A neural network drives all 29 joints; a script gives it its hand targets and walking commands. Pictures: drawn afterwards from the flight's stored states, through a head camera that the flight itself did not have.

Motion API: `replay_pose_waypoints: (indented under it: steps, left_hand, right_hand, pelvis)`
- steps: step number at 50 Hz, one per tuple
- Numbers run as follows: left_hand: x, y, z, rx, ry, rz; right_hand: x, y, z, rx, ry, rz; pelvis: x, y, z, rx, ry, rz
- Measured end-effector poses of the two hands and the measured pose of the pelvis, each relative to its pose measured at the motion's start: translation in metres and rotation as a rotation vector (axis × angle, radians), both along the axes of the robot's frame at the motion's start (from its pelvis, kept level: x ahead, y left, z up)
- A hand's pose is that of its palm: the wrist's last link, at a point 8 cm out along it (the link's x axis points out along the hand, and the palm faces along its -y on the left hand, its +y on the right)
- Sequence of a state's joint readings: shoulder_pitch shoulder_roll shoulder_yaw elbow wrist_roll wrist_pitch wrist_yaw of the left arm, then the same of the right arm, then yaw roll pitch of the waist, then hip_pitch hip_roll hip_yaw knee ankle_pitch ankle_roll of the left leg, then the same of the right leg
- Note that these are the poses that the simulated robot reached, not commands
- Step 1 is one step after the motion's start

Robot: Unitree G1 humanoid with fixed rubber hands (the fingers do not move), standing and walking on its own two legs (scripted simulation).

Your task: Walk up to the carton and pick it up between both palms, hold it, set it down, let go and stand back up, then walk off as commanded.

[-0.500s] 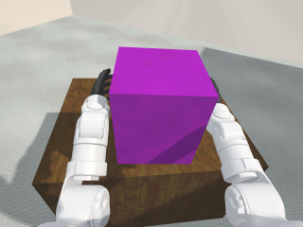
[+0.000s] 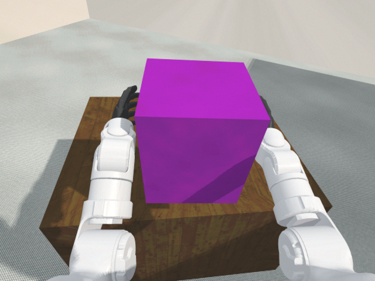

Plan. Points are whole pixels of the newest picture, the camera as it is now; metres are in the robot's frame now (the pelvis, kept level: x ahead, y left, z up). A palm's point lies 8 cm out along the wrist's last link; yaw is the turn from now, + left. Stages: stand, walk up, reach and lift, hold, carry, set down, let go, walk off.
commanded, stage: hold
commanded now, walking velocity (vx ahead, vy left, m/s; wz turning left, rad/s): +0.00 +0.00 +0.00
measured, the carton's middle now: (193, 134) +0.38 +0.01 +0.15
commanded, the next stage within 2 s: none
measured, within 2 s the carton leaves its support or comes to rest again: neither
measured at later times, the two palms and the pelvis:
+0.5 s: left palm (122, 122) +0.37 +0.16 +0.19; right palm (263, 129) +0.37 -0.14 +0.18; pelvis +0.00 +0.00 +0.00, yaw +0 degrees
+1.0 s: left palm (122, 122) +0.37 +0.16 +0.19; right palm (264, 129) +0.37 -0.14 +0.18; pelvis +0.00 +0.00 +0.00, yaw +0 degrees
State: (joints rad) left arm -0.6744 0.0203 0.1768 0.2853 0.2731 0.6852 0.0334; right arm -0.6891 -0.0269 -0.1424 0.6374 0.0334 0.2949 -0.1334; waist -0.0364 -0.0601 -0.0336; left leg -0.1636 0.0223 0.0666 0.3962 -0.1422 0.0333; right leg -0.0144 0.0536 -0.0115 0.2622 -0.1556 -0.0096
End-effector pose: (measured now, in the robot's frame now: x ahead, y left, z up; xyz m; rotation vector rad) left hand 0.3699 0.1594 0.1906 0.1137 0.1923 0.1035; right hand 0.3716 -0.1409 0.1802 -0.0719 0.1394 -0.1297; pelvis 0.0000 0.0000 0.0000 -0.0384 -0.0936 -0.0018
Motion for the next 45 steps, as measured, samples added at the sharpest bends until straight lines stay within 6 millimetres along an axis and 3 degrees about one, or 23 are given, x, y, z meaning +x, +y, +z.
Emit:
replay_pose_waypoints:
  steps: [45]
  left_hand:
    - [-0.0006,-0.0009,-0.0012,-0.002,0.002,-0.003]
  right_hand:
    - [-0.0005,-0.0010,0.0004,0.000,-0.002,-0.003]
  pelvis:
    - [-0.0001,0.0000,0.0000,0.000,-0.001,0.000]
